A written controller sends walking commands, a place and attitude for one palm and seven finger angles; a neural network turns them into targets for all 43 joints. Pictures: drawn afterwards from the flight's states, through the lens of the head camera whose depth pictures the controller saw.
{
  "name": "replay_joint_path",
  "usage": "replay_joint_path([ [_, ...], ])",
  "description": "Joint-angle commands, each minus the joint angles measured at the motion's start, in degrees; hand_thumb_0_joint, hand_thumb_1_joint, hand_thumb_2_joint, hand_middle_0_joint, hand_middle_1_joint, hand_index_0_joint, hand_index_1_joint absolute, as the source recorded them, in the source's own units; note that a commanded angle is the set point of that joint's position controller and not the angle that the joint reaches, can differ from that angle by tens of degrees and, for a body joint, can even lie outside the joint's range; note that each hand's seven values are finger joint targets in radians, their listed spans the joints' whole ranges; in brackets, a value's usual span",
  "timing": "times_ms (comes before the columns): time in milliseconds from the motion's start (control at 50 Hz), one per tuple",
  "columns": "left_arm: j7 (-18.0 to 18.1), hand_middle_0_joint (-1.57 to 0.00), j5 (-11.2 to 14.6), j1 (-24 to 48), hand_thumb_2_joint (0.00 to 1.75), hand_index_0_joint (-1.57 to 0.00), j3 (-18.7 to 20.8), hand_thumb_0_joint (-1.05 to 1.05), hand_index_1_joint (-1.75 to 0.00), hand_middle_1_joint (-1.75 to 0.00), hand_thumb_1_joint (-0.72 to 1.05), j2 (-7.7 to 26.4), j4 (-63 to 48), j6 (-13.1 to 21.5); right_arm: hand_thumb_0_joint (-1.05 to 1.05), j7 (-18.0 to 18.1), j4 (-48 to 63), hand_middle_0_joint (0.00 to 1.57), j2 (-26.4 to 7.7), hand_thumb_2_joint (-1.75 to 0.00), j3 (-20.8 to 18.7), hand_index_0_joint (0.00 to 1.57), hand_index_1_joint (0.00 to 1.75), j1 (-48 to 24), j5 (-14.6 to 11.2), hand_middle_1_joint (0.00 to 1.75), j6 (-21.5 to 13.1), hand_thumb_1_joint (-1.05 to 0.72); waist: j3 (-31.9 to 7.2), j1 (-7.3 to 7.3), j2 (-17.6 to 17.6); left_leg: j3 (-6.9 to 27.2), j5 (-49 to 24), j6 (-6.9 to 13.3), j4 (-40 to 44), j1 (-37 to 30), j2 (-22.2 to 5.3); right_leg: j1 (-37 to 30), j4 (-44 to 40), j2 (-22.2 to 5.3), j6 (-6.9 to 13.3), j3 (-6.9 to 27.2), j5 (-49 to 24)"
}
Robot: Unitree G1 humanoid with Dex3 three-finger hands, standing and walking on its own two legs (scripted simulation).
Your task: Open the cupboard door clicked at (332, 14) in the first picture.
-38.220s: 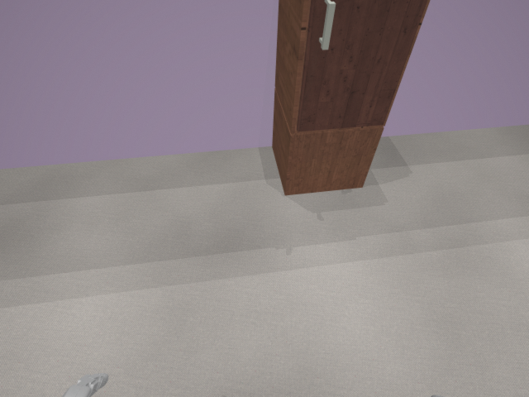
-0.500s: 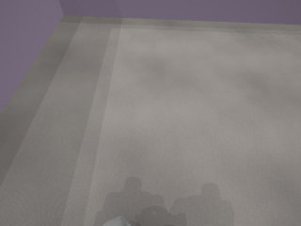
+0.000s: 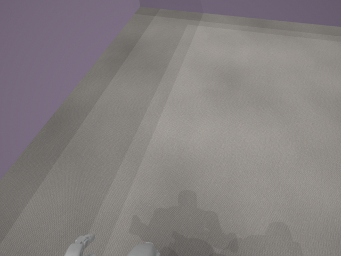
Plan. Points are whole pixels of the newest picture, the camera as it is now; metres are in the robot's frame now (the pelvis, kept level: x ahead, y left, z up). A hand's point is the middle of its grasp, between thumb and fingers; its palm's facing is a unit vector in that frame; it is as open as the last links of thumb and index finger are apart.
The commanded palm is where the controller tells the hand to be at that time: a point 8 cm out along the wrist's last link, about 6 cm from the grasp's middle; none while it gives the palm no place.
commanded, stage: turn to face it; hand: left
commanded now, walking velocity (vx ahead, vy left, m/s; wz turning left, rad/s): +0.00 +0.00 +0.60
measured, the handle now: out of the picture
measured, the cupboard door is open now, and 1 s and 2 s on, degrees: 45 45 45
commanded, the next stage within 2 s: none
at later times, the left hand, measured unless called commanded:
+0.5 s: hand out of the picture -0.02 +0.22 -0.17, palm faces +0.37 -0.89 -0.25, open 7.4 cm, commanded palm none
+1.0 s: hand out of the picture +0.01 +0.15 -0.14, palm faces +0.58 -0.77 -0.26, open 7.4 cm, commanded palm none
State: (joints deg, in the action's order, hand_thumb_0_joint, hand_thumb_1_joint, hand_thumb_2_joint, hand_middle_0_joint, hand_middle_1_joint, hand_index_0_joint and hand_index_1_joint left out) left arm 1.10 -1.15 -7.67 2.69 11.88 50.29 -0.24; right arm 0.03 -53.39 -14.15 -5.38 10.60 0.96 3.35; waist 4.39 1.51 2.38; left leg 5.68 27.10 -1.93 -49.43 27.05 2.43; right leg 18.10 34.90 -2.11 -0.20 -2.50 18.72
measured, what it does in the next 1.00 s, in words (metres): steps on the spot, turning left: left foot, then right foot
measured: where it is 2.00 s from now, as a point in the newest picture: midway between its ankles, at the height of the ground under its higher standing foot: outside the picture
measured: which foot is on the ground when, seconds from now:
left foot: up 0.00-0.34, down 0.36-0.78, up 0.80-1.00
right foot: down 0.00-0.36, up 0.38-0.76, down 0.78-1.00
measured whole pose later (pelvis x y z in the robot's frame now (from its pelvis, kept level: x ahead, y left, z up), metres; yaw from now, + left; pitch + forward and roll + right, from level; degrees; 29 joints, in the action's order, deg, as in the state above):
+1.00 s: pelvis +0.05 -0.05 +0.01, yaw +38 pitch +0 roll +2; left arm 1.4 -1.0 -10.7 1.7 9.2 50.5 -0.4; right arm -1.2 -55.2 -14.4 -5.2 10.6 1.0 5.0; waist 6.1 2.7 0.8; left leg -1.0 24.5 -4.3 -63.3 28.6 -1.0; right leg 11.4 29.1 -5.9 0.8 -9.9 17.6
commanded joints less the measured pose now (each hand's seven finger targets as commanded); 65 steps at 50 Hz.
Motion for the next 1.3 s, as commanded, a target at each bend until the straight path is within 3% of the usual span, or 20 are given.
replay_joint_path([
  [0, 1.13, -0.20, 0.07, -2.13, 0.90, -0.20, 1.99, 0.00, -0.30, -0.30, 0.90, 9.22, -3.31, 1.02, 0.00, -0.79, 3.70, 0.20, -4.55, -0.90, -1.08, 0.20, 0.30, -1.05, 0.18, 0.30, -0.22, -0.90, -4.31, 0.08, -15.12, -2.82, -0.76, -1.60, -24.63, 9.35, -3.93, -8.80, -14.56, -17.51, 6.10, 9.73, -27.21],
  [60, 1.05, -0.20, 0.04, -4.76, 0.90, -0.20, 1.73, 0.00, -0.30, -0.30, 0.90, 8.01, -3.11, 1.45, 0.00, -1.42, 3.76, 0.20, -3.42, -0.90, -0.38, 0.20, 0.30, -2.46, -0.28, 0.30, -0.06, -0.90, -5.96, -0.69, -14.62, -5.83, -4.06, -2.36, -19.53, 8.74, -3.89, -14.24, -12.31, -14.86, 4.06, 1.54, -38.43],
  [220, 0.94, -0.20, -0.52, -11.34, 0.90, -0.20, 2.88, 0.00, -0.30, -0.30, 0.90, 11.07, -0.89, 1.30, 0.00, -1.74, 5.70, 0.20, -2.28, -0.90, 1.18, 0.20, 0.30, -9.57, -0.50, 0.30, -0.67, -0.90, -6.21, -4.17, -14.92, -11.69, -1.27, -1.16, 3.05, 1.23, -3.27, -19.68, -7.98, -18.45, 5.56, -2.56, -47.37],
  [300, 0.39, -0.20, -0.07, -8.98, 0.90, -0.20, 3.52, 0.00, -0.30, -0.30, 0.90, 12.40, -1.07, 1.29, 0.00, -1.45, 4.89, 0.20, -4.23, -0.90, 0.59, 0.20, 0.30, -3.10, -0.23, 0.30, -1.54, -0.90, -9.40, -0.22, -12.74, -13.91, -11.30, 1.05, 19.54, -13.63, -1.05, -14.01, 2.28, -17.84, 2.39, -7.14, -45.43],
  [320, 0.09, -0.20, 0.40, -7.77, 0.90, -0.20, 3.31, 0.00, -0.30, -0.30, 0.90, 11.63, -1.76, 1.18, 0.00, -1.27, 3.74, 0.20, -7.32, -0.90, -0.35, 0.20, 0.30, 1.59, 0.04, 0.30, -1.93, -0.90, -12.63, 2.74, -7.39, -10.01, -23.81, 2.97, 23.97, -25.27, -5.24, -5.69, 11.42, -16.33, -0.29, -9.14, -35.40],
  [340, -0.53, -0.20, 0.91, -5.90, 0.90, -0.20, 2.37, 0.00, -0.30, -0.30, 0.90, 7.30, -4.16, 0.85, 0.00, -0.83, 3.22, 0.20, -14.50, -0.90, -2.25, 0.20, 0.30, 5.66, 0.52, 0.30, -2.37, -0.90, -14.37, 5.12, 11.63, 13.58, -46.06, 11.77, 25.59, -35.38, -22.58, 12.96, 26.18, -6.72, -4.78, -9.72, 8.81],
  [360, -0.02, -0.20, 0.47, -1.14, 0.90, -0.20, 1.70, 0.00, -0.30, -0.30, 0.90, 7.09, -6.34, -0.04, 0.00, -0.34, 2.34, 0.20, -16.40, -0.90, -2.52, 0.20, 0.30, 8.99, -0.09, 0.30, -1.74, -0.90, -14.45, 6.01, 11.04, 17.19, -59.68, 17.00, 24.92, -33.67, -27.16, 17.18, 33.86, -4.66, -4.61, -2.05, 19.62],
  [380, 0.35, -0.20, 0.22, -1.21, 0.90, -0.20, 2.04, 0.00, -0.30, -0.30, 0.90, 7.81, -7.23, -0.48, 0.00, -0.15, 2.66, 0.20, -15.56, -0.90, -2.04, 0.20, 0.30, 6.87, 0.10, 0.30, -1.60, -0.90, -12.36, 4.20, 5.85, 12.50, -51.16, 17.70, 25.35, -29.34, -27.60, 17.24, 35.35, -5.97, -4.13, 1.46, 18.43],
  [460, -0.49, -0.20, -0.24, -3.45, 0.90, -0.20, 2.60, 0.00, -0.30, -0.30, 0.90, 7.50, -2.52, -1.54, 0.00, 0.91, 5.31, 0.20, -10.57, -0.90, -0.48, 0.20, 0.30, -2.72, 0.19, 0.30, -2.46, -0.90, -6.04, -0.60, 7.07, 6.86, -31.67, 11.15, 29.75, -16.48, -16.34, 13.95, 33.53, -4.63, -4.91, 3.15, 5.27],
  [720, -0.05, -0.20, 0.49, -6.82, 0.90, -0.20, 2.66, 0.00, -0.30, -0.30, 0.90, 6.36, -3.41, 0.14, 0.00, 0.37, 5.62, 0.20, -9.57, -0.90, -1.61, 0.20, 0.30, -2.84, 0.11, 0.30, -1.83, -0.90, -8.70, -3.30, 6.14, 12.31, -28.05, 8.27, 21.85, -6.99, -10.70, -9.06, -6.44, 1.63, -3.81, 0.23, -4.33],
  [740, 0.34, -0.20, 0.11, -9.08, 0.90, -0.20, 3.23, 0.00, -0.30, -0.30, 0.90, 9.32, -2.96, 0.88, 0.00, 0.14, 5.92, 0.20, -7.27, -0.90, -1.29, 0.20, 0.30, -2.43, -0.45, 0.30, -1.97, -0.90, -10.32, -4.48, -1.58, 8.94, -19.92, 5.02, 15.92, -0.58, -6.72, -17.70, -14.72, -4.89, -2.37, 5.98, -7.14],
  [760, 0.86, -0.20, -0.77, -10.15, 0.90, -0.20, 4.42, 0.00, -0.30, -0.30, 0.90, 15.32, -2.91, 1.38, 0.00, -0.10, 6.99, 0.20, -3.01, -0.90, -0.74, 0.20, 0.30, -1.42, -0.83, 0.30, -2.09, -0.90, -10.94, -4.92, -20.36, -2.41, 1.95, -0.11, 1.11, 9.35, 2.42, -23.22, -18.88, -21.42, 3.71, 22.41, -13.89],
  [780, 1.10, -0.20, -0.34, -9.51, 0.90, -0.20, 3.83, 0.00, -0.30, -0.30, 0.90, 15.44, -3.18, 1.02, 0.00, -0.15, 6.97, 0.20, -5.52, -0.90, -1.08, 0.20, 0.30, -2.57, -0.28, 0.30, -1.76, -0.90, -9.34, -4.88, -18.59, -2.09, 9.86, -0.06, -13.08, 8.55, 0.18, -15.16, -18.14, -28.07, 8.87, 24.01, -20.45],
  [840, 1.05, -0.20, 0.29, -1.37, 0.90, -0.20, 1.90, 0.00, -0.30, -0.30, 0.90, 8.66, -4.52, 1.01, 0.00, -0.96, 3.19, 0.20, -4.72, -0.90, -1.07, 0.20, 0.30, 0.03, 0.21, 0.30, -0.15, -0.90, -5.13, 0.22, -14.42, -2.65, -1.84, -1.69, -24.37, 8.21, -3.54, -10.29, -15.14, -17.02, 5.96, 8.12, -25.37],
  [1060, 0.89, -0.20, -0.75, -8.64, 0.90, -0.20, 3.41, 0.00, -0.30, -0.30, 0.90, 11.11, -1.59, 0.96, 0.00, -1.83, 4.42, 0.20, -1.45, -0.90, 0.88, 0.20, 0.30, -6.62, -0.50, 0.30, -0.69, -0.90, -6.20, -3.93, -15.33, -11.62, -0.56, -1.27, 4.69, -0.76, -3.54, -17.95, -8.57, -19.17, 5.78, -3.27, -39.52],
  [1140, 0.25, -0.20, 0.01, -6.39, 0.90, -0.20, 3.83, 0.00, -0.30, -0.30, 0.90, 11.97, -1.86, 0.57, 0.00, -1.57, 3.59, 0.20, -4.20, -0.90, 0.09, 0.20, 0.30, -0.61, -0.16, 0.30, -1.34, -0.90, -8.15, 0.35, -10.86, -12.56, -13.15, 0.70, 20.70, -16.28, -2.40, -8.89, 0.91, -18.56, 1.84, -7.64, -31.28],
  [1160, -0.08, -0.20, 0.30, -5.98, 0.90, -0.20, 3.43, 0.00, -0.30, -0.30, 0.90, 9.91, -2.77, 0.29, 0.00, -1.41, 3.11, 0.20, -8.52, -0.90, -0.99, 0.20, 0.30, 3.12, 0.13, 0.30, -1.79, -0.90, -11.23, 2.48, 0.00, -2.86, -23.53, 3.79, 25.09, -26.19, -9.58, 0.47, 11.72, -14.43, -1.39, -9.92, -18.28],
  [1180, -0.48, -0.20, 0.72, -3.05, 0.90, -0.20, 2.15, 0.00, -0.30, -0.30, 0.90, 5.63, -5.72, -0.05, 0.00, -0.79, 2.62, 0.20, -15.23, -0.90, -2.78, 0.20, 0.30, 7.67, 0.46, 0.30, -2.03, -0.90, -12.51, 5.42, 16.49, 19.40, -47.10, 13.00, 27.62, -31.53, -25.67, 15.87, 26.26, -5.61, -5.34, -8.74, 19.51],
  [1200, 0.11, -0.20, 0.06, 0.44, 0.90, -0.20, 2.07, 0.00, -0.30, -0.30, 0.90, 6.74, -6.85, -0.98, 0.00, -0.28, 1.21, 0.20, -15.90, -0.90, -2.60, 0.20, 0.30, 9.70, 0.18, 0.30, -1.57, -0.90, -12.93, 5.51, 10.38, 17.82, -50.97, 16.62, 26.71, -29.90, -28.03, 17.47, 32.01, -5.55, -4.12, -0.36, 20.70],
  [1280, -0.62, -0.20, -0.31, -1.26, 0.90, -0.20, 2.74, 0.00, -0.30, -0.30, 0.90, 7.22, -2.99, -1.61, 0.00, 0.83, 4.79, 0.20, -10.76, -0.90, -0.78, 0.20, 0.30, -1.83, 0.47, 0.30, -2.26, -0.90, -5.36, 0.21, 7.94, 8.78, -25.84, 11.14, 31.07, -15.98, -17.30, 15.44, 33.63, -5.28, -4.40, 2.90, 5.77],
])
